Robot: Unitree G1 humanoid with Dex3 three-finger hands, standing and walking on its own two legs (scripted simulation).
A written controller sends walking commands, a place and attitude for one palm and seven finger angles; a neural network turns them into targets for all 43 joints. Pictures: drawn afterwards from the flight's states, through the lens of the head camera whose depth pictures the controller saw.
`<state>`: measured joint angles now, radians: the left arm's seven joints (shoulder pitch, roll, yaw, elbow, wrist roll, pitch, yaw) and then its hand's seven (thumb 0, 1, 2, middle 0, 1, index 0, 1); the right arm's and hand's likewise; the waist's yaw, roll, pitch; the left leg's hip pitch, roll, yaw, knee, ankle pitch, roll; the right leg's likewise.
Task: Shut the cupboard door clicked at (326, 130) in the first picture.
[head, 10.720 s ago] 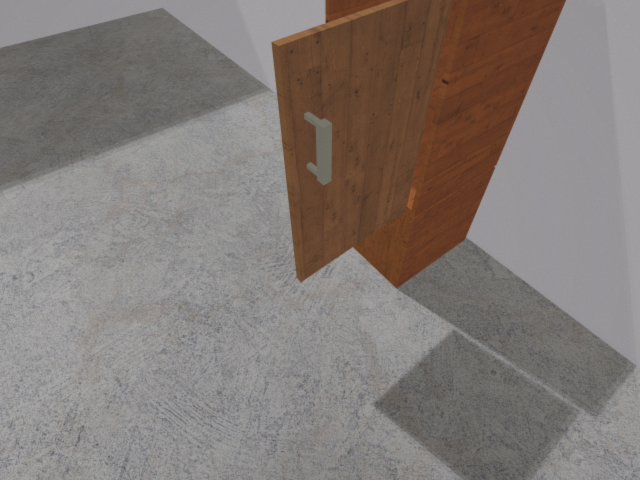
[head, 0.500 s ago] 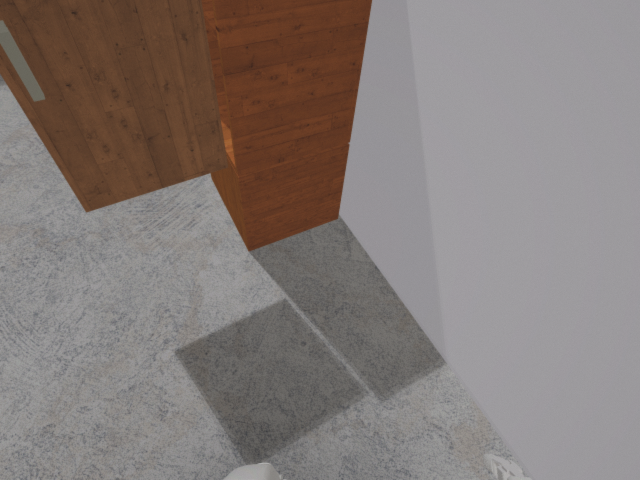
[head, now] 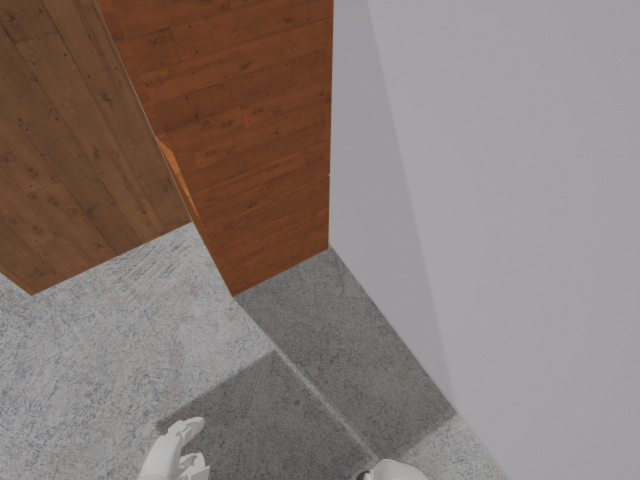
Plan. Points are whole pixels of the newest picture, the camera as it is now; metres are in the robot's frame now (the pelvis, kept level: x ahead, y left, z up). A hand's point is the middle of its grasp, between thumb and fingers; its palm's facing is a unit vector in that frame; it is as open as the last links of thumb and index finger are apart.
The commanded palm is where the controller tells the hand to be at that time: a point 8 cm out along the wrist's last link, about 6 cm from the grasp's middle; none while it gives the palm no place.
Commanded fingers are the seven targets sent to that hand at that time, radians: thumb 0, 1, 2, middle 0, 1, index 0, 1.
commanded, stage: turn to face it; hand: left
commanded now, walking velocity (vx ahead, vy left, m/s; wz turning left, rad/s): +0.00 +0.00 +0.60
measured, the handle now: out of the picture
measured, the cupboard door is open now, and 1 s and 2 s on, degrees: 92 92 92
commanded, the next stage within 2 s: take the last steps up to it in 0.98 s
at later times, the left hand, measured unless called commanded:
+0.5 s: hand out of the picture +0.07 +0.28 -0.17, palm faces +0.31 -0.92 -0.23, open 7.3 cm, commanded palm none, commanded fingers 0.00 0.90 0.90 -0.20 -0.30 -0.20 -0.30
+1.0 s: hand out of the picture +0.09 +0.19 -0.14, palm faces +0.47 -0.85 -0.25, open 7.4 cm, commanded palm none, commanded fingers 0.00 0.90 0.90 -0.20 -0.30 -0.20 -0.30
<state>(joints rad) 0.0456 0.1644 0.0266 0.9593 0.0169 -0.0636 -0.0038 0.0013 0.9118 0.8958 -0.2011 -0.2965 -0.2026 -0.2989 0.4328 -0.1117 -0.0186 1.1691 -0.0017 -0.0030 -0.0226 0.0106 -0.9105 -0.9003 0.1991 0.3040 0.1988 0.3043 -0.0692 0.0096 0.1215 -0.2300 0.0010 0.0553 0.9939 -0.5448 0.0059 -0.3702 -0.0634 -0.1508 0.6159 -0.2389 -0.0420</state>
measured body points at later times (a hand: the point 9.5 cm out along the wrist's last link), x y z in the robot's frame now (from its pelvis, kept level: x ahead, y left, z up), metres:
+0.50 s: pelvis +0.07 +0.05 +0.01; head +0.10 +0.10 +0.46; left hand +0.06 +0.33 -0.15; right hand +0.26 -0.17 -0.10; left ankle +0.09 +0.12 -0.72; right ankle +0.07 -0.12 -0.63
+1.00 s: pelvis +0.10 -0.01 +0.01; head +0.16 -0.01 +0.46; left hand +0.07 +0.24 -0.12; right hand +0.26 -0.21 -0.15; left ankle +0.05 +0.10 -0.66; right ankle +0.13 -0.11 -0.72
